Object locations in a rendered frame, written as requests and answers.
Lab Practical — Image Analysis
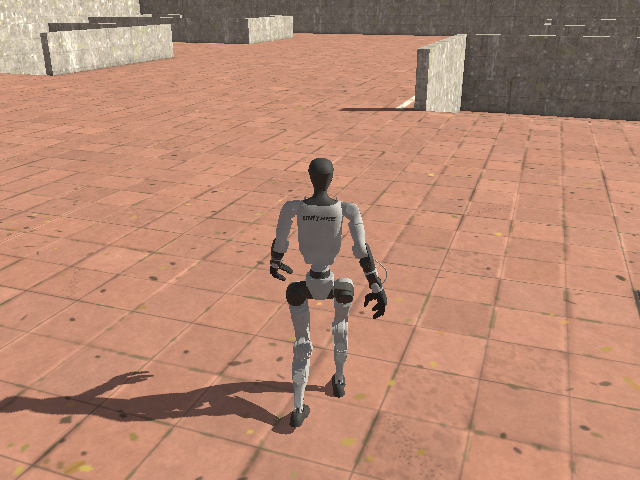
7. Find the right robot hand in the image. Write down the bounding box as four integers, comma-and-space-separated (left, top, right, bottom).
364, 289, 387, 319

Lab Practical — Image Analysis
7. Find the right robot upper arm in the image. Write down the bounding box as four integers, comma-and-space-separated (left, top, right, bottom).
341, 201, 368, 259

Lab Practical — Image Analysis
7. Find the robot left shin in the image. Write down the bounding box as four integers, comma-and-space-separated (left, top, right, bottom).
292, 340, 310, 414

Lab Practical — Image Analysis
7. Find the left robot upper arm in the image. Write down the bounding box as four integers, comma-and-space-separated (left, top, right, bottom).
273, 200, 300, 253

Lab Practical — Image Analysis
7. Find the robot right forearm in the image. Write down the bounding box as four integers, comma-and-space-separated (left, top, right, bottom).
359, 243, 383, 293

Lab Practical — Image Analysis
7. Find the left robot hand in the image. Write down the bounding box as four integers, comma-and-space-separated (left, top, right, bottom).
270, 263, 293, 281

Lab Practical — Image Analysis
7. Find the robot left forearm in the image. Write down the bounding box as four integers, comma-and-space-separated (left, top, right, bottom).
270, 238, 284, 269

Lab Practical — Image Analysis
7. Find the left robot foot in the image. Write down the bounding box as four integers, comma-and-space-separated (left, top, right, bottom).
289, 404, 310, 427

